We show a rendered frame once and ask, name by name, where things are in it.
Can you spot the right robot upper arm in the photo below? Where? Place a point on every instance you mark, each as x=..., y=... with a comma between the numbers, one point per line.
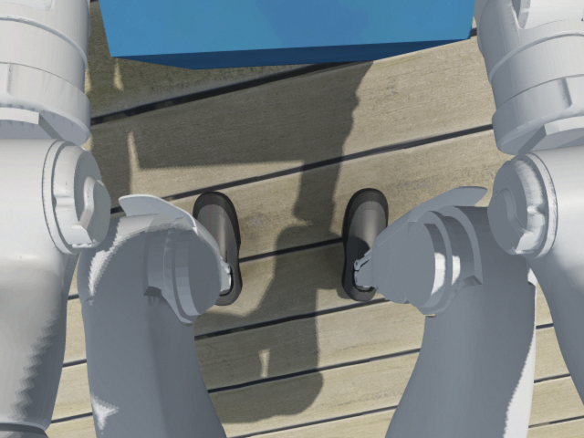
x=537, y=211

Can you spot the robot left forearm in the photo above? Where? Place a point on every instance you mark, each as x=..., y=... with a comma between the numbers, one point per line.
x=43, y=57

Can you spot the robot foot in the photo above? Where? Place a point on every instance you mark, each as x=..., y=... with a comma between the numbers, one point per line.
x=216, y=212
x=366, y=217

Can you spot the carton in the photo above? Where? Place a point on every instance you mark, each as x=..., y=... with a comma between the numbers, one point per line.
x=204, y=34

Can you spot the right robot foot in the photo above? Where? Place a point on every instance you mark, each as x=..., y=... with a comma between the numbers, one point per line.
x=366, y=217

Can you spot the robot right forearm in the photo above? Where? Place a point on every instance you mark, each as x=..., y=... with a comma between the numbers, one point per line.
x=534, y=59

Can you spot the left robot upper arm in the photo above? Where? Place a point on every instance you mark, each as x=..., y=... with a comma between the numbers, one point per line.
x=53, y=205

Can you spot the left robot foot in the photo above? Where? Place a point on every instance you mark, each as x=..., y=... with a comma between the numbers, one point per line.
x=216, y=212

